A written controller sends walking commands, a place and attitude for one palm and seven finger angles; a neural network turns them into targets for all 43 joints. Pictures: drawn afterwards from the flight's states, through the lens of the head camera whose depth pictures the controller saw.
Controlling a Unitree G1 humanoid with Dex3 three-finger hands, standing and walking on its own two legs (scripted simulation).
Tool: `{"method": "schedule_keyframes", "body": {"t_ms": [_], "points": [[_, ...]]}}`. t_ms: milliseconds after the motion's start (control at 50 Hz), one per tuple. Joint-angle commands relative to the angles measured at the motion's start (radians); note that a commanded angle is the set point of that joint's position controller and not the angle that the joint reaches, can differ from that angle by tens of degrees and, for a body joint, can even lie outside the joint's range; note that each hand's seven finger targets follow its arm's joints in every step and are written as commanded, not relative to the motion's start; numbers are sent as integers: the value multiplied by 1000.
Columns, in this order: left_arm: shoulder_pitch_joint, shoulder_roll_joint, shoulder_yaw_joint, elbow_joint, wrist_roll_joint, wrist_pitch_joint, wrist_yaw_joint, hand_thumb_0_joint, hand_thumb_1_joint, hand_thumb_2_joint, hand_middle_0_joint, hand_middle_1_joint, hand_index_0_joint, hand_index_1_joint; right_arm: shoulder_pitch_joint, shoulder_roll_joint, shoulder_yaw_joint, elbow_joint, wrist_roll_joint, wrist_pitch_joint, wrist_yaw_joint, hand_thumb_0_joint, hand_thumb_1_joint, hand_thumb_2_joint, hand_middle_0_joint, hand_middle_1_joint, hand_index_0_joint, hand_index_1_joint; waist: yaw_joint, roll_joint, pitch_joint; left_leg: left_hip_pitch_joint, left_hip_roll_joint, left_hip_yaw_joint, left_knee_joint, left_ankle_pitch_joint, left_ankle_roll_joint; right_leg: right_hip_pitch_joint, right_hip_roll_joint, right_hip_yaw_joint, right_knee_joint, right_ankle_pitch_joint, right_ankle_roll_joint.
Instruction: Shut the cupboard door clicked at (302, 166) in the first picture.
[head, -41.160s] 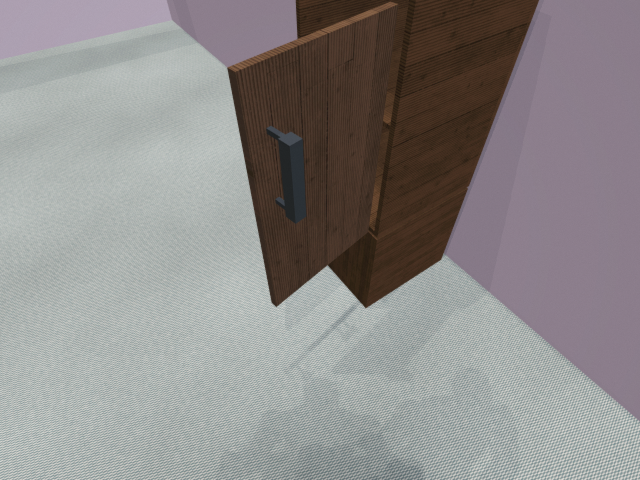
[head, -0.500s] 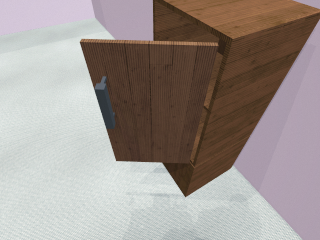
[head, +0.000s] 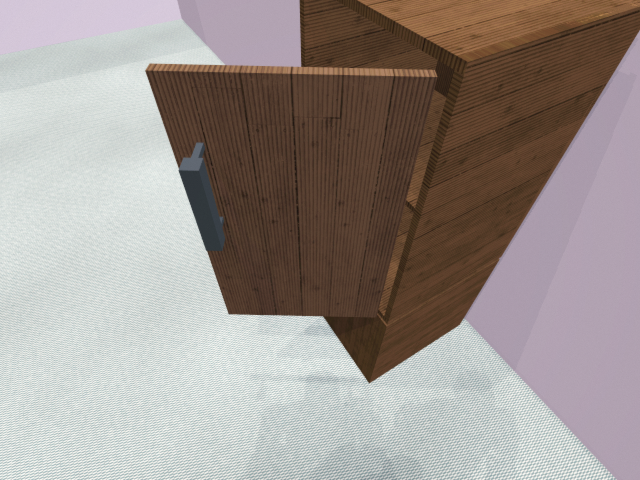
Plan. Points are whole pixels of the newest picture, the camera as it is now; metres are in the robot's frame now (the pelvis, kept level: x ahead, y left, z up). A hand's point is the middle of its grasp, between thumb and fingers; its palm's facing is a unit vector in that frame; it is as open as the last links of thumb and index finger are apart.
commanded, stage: look again from close up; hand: left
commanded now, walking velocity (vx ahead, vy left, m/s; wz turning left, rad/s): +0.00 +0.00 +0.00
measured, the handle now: (207, 198) +0.49 +0.19 +0.06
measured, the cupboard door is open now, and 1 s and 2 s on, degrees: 57 57 57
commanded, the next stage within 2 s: raise the hand and make a fist in 0.38 s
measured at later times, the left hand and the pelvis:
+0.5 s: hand out of the picture +0.03 +0.23 -0.18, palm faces -0.01 -0.97 -0.23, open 7.4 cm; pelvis +0.00 +0.04 +0.00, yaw -1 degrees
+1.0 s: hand out of the picture +0.13 +0.22 -0.03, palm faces +0.13 -0.99 -0.05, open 5.7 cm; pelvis -0.04 +0.01 -0.09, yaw +4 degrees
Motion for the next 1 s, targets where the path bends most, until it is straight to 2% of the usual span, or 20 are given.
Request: {"method": "schedule_keyframes", "body": {"t_ms": [0,20,100,440,460,480,500,520,540,560,580,600,660,680,700,740,780,860,920,980], "points": [[33,128,28,-71,-3,-12,5,0,900,900,-200,-300,-200,-300,62,-81,-9,-73,0,-35,-3,0,-900,-900,200,300,200,300,-2,-15,-32,61,20,-59,-40,164,35,-84,-148,99,-9,268,-32],[41,125,26,-73,0,-7,5,0,900,900,-200,-300,-200,-300,52,-81,-7,-72,-1,-39,-5,0,-900,-900,200,300,200,300,9,48,4,39,28,-63,-48,211,41,-87,-136,92,-2,250,-29],[44,129,23,-78,-2,10,2,0,900,900,-200,-300,-200,-300,26,-117,-6,-84,0,-35,-7,0,-900,-900,200,300,200,300,19,-61,24,38,33,-86,-77,188,57,-96,-122,83,3,148,-14],[-9,219,30,-103,0,24,-9,0,900,900,-200,-300,-200,-300,-73,-190,-13,-83,1,-39,-4,0,-900,-900,200,300,200,300,28,-27,-12,94,33,-80,-130,227,66,-68,-142,80,-17,179,9],[36,184,25,-84,14,14,28,0,900,900,-200,-300,-200,-300,-79,-201,-16,-129,13,-36,-1,0,-900,-900,200,300,200,300,25,2,7,91,71,-62,33,503,40,-113,-168,94,-1,350,26],[-852,834,528,-1733,-93,-253,61,0,900,900,-200,-300,-200,-300,41,-387,-69,-373,43,-235,-84,0,-900,-900,200,300,200,300,-123,60,-370,424,35,-183,100,647,17,-164,-64,-77,328,383,19],[-32,245,60,-1332,-125,-163,59,0,900,900,-218,-320,-218,-320,-68,-262,6,-376,110,-328,-115,0,-900,-900,200,300,200,300,-8,400,-511,546,70,-225,66,687,-6,-336,-43,-93,528,-27,33],[214,30,-16,-1340,-198,-38,61,0,900,900,-237,-340,-237,-340,-100,-220,-12,-405,91,-359,-87,0,-900,-900,200,300,200,300,12,347,-451,312,49,-208,-10,613,-45,-259,-56,-78,665,-80,16],[48,47,-34,-1314,-174,-45,54,0,900,900,-255,-360,-255,-360,-65,-202,-26,-401,81,-373,-41,0,-900,-900,200,300,200,300,-27,162,-215,98,27,-175,-61,425,-21,-381,-67,-59,579,-79,24],[-1,41,-18,-1308,-187,-79,32,0,900,900,-273,-380,-273,-380,-85,-217,-56,-455,59,-384,-18,0,-900,-900,200,300,200,300,-27,109,-68,-54,1,-160,-24,245,-15,-433,-71,-75,426,-102,14],[26,90,51,-1219,-195,-128,8,0,900,900,-292,-400,-292,-400,-96,-229,-65,-480,51,-394,-6,0,-900,-900,200,300,200,300,-24,34,-13,-166,-29,-150,40,57,-18,-442,-67,-91,329,-95,3],[148,99,105,-1095,-209,-194,-28,0,900,900,-310,-420,-310,-420,-106,-227,-64,-502,44,-390,1,0,-900,-900,200,300,200,300,-5,-116,14,-279,-61,-136,117,-93,-18,-484,-60,-98,245,-139,1],[282,127,196,-964,-267,-451,-241,0,900,900,-365,-480,-365,-480,-140,-243,-68,-583,25,-361,32,0,-900,-900,200,300,200,300,46,-220,-121,-474,-97,-74,345,-65,-5,-562,-73,-29,361,-131,-20],[272,157,209,-933,-274,-530,-324,0,900,900,-383,-500,-383,-500,-161,-241,-81,-605,27,-354,30,0,-900,-900,200,300,200,300,49,-328,-126,-590,-104,-60,428,-122,-4,-584,-93,56,386,-199,-10],[280,183,226,-939,-281,-561,-377,0,900,900,-402,-520,-402,-520,-187,-244,-87,-654,34,-349,27,0,-900,-900,200,300,200,300,65,-341,-151,-670,-112,-44,469,-187,6,-575,-107,131,383,-283,2],[234,245,258,-1050,-313,-519,-423,0,900,900,-438,-560,-438,-560,-217,-253,-82,-752,55,-324,27,0,-900,-900,200,300,200,300,100,-127,-208,-675,-123,-24,458,-247,22,-538,-104,176,367,-438,-6],[166,289,302,-1203,-351,-462,-401,0,900,900,-475,-600,-475,-600,-213,-242,-74,-804,66,-316,9,0,-900,-900,200,300,200,300,102,-41,-279,-637,-120,-23,459,-272,36,-520,-98,192,343,-533,0],[-16,292,279,-1495,-348,-489,-308,0,900,900,-548,-680,-548,-680,-150,-220,-54,-797,57,-334,-21,0,-900,-900,200,300,200,300,32,-2,-339,-574,-90,-59,507,-230,56,-567,-79,186,348,-462,13],[-84,258,189,-1523,-324,-532,-311,0,900,900,-603,-740,-603,-740,-122,-230,-38,-747,48,-355,-37,0,-900,-900,200,300,200,300,-26,11,-285,-557,-77,-81,531,-196,66,-631,-59,151,374,-376,12],[-23,255,162,-1415,-319,-486,-362,0,900,900,-658,-800,-658,-800,-105,-241,-36,-717,53,-361,-49,0,-900,-900,200,300,200,300,-31,11,-272,-555,-72,-91,521,-175,66,-622,-57,125,376,-304,20]]}}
